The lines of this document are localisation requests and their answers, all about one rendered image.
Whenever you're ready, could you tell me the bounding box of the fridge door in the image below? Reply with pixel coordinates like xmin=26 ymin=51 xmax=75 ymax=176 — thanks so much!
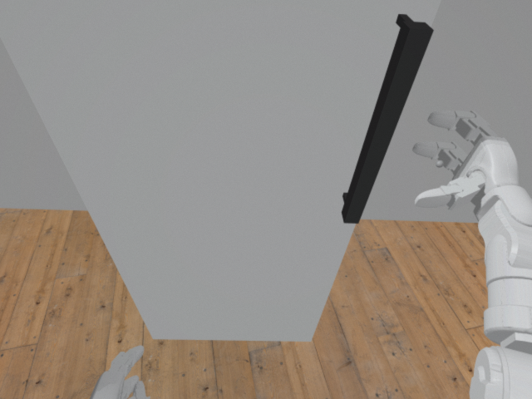
xmin=0 ymin=0 xmax=441 ymax=342

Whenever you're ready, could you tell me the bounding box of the robot right forearm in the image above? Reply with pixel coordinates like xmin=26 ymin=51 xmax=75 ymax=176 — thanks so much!
xmin=474 ymin=185 xmax=532 ymax=355

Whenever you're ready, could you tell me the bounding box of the right robot hand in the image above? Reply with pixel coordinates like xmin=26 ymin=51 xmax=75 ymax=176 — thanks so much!
xmin=412 ymin=111 xmax=520 ymax=210

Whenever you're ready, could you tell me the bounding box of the handle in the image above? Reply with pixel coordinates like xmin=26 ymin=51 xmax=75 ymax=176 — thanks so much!
xmin=342 ymin=14 xmax=434 ymax=224

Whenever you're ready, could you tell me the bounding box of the right robot upper arm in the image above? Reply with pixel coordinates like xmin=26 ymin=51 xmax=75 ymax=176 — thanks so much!
xmin=470 ymin=346 xmax=532 ymax=399

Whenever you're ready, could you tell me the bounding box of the left robot hand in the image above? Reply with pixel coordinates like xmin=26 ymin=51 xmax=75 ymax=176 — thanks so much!
xmin=90 ymin=345 xmax=150 ymax=399

